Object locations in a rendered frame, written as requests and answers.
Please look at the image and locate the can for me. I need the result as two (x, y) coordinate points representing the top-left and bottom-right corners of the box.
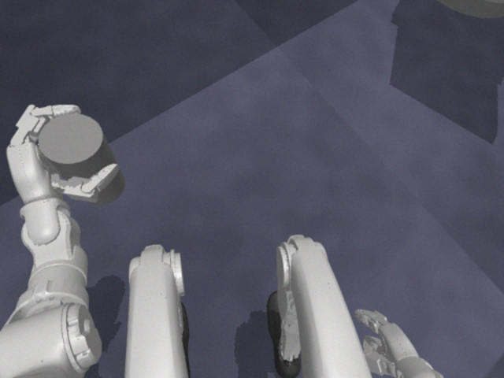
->
(39, 113), (125, 205)

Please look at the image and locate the right robot arm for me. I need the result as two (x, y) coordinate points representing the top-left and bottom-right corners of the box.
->
(395, 356), (444, 378)

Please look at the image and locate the left robot arm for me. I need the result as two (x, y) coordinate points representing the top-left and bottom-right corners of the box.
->
(0, 198), (102, 378)

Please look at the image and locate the left robot hand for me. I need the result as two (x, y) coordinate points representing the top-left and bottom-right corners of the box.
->
(6, 105), (119, 205)

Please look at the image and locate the right robot hand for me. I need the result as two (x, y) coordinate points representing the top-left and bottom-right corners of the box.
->
(354, 309), (419, 378)

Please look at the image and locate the right robot foot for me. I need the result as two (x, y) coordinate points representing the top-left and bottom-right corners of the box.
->
(267, 291), (301, 378)

